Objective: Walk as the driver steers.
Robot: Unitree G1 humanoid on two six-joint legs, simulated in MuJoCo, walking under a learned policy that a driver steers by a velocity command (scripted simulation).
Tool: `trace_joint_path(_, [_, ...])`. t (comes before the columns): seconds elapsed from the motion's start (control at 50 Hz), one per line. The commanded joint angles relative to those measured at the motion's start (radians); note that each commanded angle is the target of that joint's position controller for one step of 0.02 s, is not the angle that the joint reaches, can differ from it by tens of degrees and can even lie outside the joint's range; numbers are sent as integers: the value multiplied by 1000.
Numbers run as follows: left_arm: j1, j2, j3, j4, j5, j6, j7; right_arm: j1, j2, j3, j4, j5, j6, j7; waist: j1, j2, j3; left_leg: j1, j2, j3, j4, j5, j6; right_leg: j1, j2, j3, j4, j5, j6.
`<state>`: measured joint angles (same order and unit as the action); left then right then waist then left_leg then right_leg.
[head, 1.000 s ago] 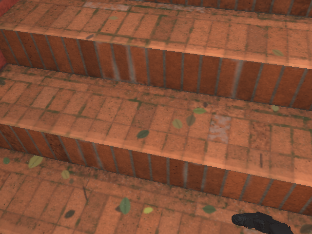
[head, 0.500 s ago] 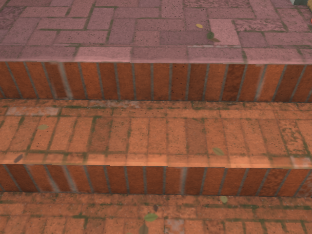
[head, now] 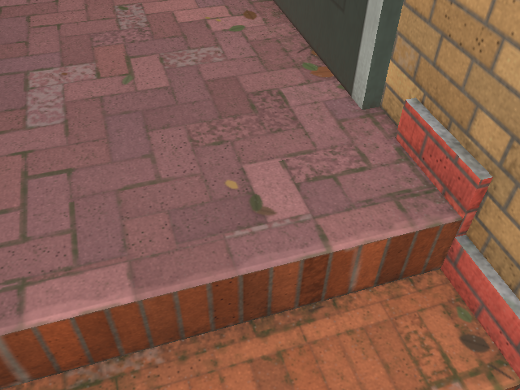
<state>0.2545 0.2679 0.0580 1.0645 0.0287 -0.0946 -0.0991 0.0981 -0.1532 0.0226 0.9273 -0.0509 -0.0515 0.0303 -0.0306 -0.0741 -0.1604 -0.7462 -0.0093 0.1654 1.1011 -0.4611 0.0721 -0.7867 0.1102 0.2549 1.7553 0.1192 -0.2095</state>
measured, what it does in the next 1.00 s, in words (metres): climbs: right foot 0.18 m higher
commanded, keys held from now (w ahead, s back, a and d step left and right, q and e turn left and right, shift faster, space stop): w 0.48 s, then w+q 0.52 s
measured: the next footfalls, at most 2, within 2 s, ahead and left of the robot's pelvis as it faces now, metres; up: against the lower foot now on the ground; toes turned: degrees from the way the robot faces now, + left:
right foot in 0.48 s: +0.50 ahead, -0.11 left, +0.18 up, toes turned -11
left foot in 1.08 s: +0.69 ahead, +0.21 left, +0.36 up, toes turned +18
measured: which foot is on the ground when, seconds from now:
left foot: down 0.00-0.52, up 0.54-1.00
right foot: up 0.00-0.46, down 0.48-1.00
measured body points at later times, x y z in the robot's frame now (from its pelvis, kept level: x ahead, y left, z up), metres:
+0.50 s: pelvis +0.28 -0.01 +0.10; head +0.29 +0.02 +0.55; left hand +0.55 +0.11 +0.02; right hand +0.11 -0.15 -0.03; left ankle +0.08 +0.09 -0.63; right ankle +0.46 -0.10 -0.48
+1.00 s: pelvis +0.50 +0.03 +0.27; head +0.50 +0.06 +0.72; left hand +0.44 +0.18 +0.10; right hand +0.73 -0.11 +0.17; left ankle +0.62 +0.17 -0.21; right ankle +0.46 -0.10 -0.47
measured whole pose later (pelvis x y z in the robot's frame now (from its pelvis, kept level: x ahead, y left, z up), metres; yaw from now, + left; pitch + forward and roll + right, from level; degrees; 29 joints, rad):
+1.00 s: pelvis +0.50 +0.03 +0.27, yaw +9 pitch +6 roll -3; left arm 0.38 0.09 -0.05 1.17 0.14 -0.10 -0.08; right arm -0.01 -0.09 0.05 0.87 -0.04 0.03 0.08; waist 0.02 -0.02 -0.12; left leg -1.35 0.15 0.00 1.82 -0.25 0.25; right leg -0.14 -0.08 -0.36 0.31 -0.25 -0.02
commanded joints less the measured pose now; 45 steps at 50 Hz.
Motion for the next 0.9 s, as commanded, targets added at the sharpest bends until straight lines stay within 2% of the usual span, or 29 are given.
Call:
trace_joint_path(0.02, [4, -113, -38, -55, -3, 28, 17, 11, 113, 24, 89, 1, -11, -10, 82, 18, 64, 265, 228, -575, -675, 37, 123, -409, -68, 86, 256, 24, -78])
trace_joint_path(0.04, [-11, -110, -48, -71, -3, 33, 21, 23, 116, 24, 114, -2, -28, -7, 117, 16, 73, 258, 200, -450, -688, 131, 101, -434, -85, 47, 204, 13, -73])
trace_joint_path(0.1, [-100, -57, -46, -123, -15, 38, 6, 41, 56, 5, 97, -59, -45, 15, 112, 9, 43, 205, 108, -165, -734, 276, 36, -376, -98, -77, 99, 70, -49])
trace_joint_path(0.14, [-106, -61, -52, -115, 10, 52, -6, 181, 17, 7, 127, -63, -48, 16, 74, 88, 71, 310, 131, -208, -766, 278, 88, -506, -103, -90, 214, 45, -15])
trace_joint_path(0.18, [-182, -93, -77, -144, 7, 59, 10, 385, 18, 11, 200, -75, -33, 18, -5, 139, 96, 564, 192, -299, -778, 209, 159, -790, -86, -79, 458, -94, -38])
trace_joint_path(0.22, [-261, -87, -88, -201, -5, 56, 39, 477, 37, 23, 244, -94, -32, 33, -30, 96, 158, 735, 246, -341, -792, 206, 168, -997, -97, -45, 473, -142, -75])
trace_joint_path(0.26, [-338, -89, -101, -243, 12, 60, 41, 525, 52, 35, 268, -99, -43, 31, -37, 71, 161, 777, 249, -331, -814, 243, 160, -1005, -131, -102, 395, -101, -83])
trace_joint_path(0.32, [-510, -95, -106, -341, 14, 93, 40, 610, 78, 50, 296, -102, -51, 38, -53, 109, 196, 781, 269, -294, -909, 393, 168, -995, -204, -249, 197, -74, -65])
trace_joint_path(0.34, [-566, -109, -106, -374, 1, 116, 50, 656, 96, 55, 318, -104, -51, 49, -63, 127, 192, 773, 275, -292, -922, 438, 159, -968, -221, -254, 93, -50, -46])
trace_joint_path(0.36, [-595, -124, -112, -391, 6, 133, 48, 706, 85, 57, 334, -96, -55, 54, -64, 161, 191, 796, 281, -279, -933, 512, 162, -959, -239, -303, 52, -54, -36])
trace_joint_path(0.38, [-742, -153, -124, -436, 24, 158, 34, 625, 98, 61, 320, -67, -42, 86, -49, 177, 200, 636, 306, -207, -1068, 598, 153, -717, -275, -380, -124, -229, -42])
trace_joint_path(0.4, [-528, -163, -126, -403, -62, 112, 67, 539, 28, 17, 231, 117, -67, -49, -44, 71, 343, 405, 215, -165, -1201, 598, 92, -316, -192, -553, -210, -436, 71])
trace_joint_path(0.42, [-470, -196, -135, -385, -77, 92, 88, 526, -50, 7, 238, 129, -80, -87, -14, 95, 328, 324, 243, -143, -1174, 905, 58, -39, -161, -552, -323, -458, 62])
trace_joint_path(0.44, [-369, -181, -127, -372, -93, 91, 111, 566, -97, 0, 262, 128, -90, -99, 39, 129, 260, 432, 246, -78, -1021, 1495, 57, 121, -77, -605, -391, -521, 38])
trace_joint_path(0.46, [-204, -163, -105, -330, -115, 92, 132, 606, -155, -18, 274, 117, -102, -98, 110, 253, 132, 584, 265, -61, -803, 1825, 87, 266, -18, -586, -485, -605, 24])
trace_joint_path(0.48, [-12, -134, -76, -282, -101, 85, 137, 551, -233, -50, 256, 107, -105, -84, 210, 346, 10, 715, 283, -67, -575, 1854, 84, 386, -7, -515, -701, -573, 9])
trace_joint_path(0.5, [86, -22, -33, -242, -51, 76, 146, 555, -185, -52, 241, 98, -117, -77, 247, 377, -90, 639, 256, -116, -307, 1600, 87, 560, -80, -284, -757, -645, -20])
trace_joint_path(0.52, [87, -33, -81, -228, 53, 113, 55, 591, 110, 22, 264, -118, -83, 124, 239, 28, -297, 57, 42, -304, -9, 754, 165, 872, -350, 410, -1118, -768, -216])
trace_joint_path(0.54, [243, 50, -30, -193, 90, 130, 47, 543, -25, -52, 298, -28, -54, 167, 282, 37, -190, 6, -14, -505, 526, 637, 138, 699, -439, 757, -1415, -1039, -196])
trace_joint_path(0.56, [175, 85, -15, -135, 65, 115, 53, 489, -22, -69, 285, 34, -51, 166, 218, 86, -6, -91, -5, -480, 799, 689, 110, 462, -470, 674, -1450, -1045, -153])
trace_joint_path(0.58, [61, 29, -23, -110, 25, 92, 50, 438, 4, -67, 260, 38, -60, 143, 141, 106, 27, -124, 25, -416, 918, 677, 85, 342, -476, 566, -1432, -989, -167])
trace_joint_path(0.6, [-20, -65, -50, -79, 11, 76, 44, 372, 8, -62, 225, 18, -65, 107, 82, 161, 9, -189, 30, -391, 979, 637, 117, 326, -466, 407, -1380, -920, -151])
trace_joint_path(0.62, [-151, -191, -86, -86, 17, 56, 35, 346, 26, -51, 187, 28, -53, 78, 16, 191, 34, -195, 69, -395, 996, 642, 140, 231, -476, 289, -1379, -853, -87])
trace_joint_path(0.64, [-232, -248, -107, -85, 38, 40, 31, 351, 57, -43, 181, 40, -30, 61, -40, 187, 41, -186, 99, -385, 978, 655, 156, 153, -465, 149, -1400, -760, -21])
trace_joint_path(0.7, [-242, -175, -77, -104, 41, 6, 48, 275, 79, -37, 141, 44, -2, 70, -93, 106, 87, -192, 124, -294, 891, 427, 153, 114, -351, -240, -1438, -541, 6])
trace_joint_path(0.76, [-80, -140, -70, -55, 64, 0, 58, 166, 36, -41, 122, 48, -14, 82, -8, -3, 109, -398, 70, -255, 1167, 305, 168, 290, -344, -270, -1480, -565, -39])
trace_joint_path(0.82, [164, -112, -71, 72, 80, 0, 43, 42, 36, -19, 47, 36, -2, 55, 73, 54, 170, -778, 53, -354, 1179, 284, 218, 629, -405, -250, -1491, -494, -46])
trace_joint_path(0.86, [179, -141, -89, 109, 97, -4, 45, -10, 32, -5, -7, 32, 10, 56, 57, 54, 161, -913, 68, -352, 1220, 293, 256, 737, -455, -244, -1522, -448, -60])
trace_joint_path(0.9, [136, -147, -99, 104, 116, -23, 48, -129, 19, 4, -86, 29, 26, 51, 39, 39, 135, -843, 117, -279, 1077, 300, 262, 694, -419, -344, -1581, -428, -34])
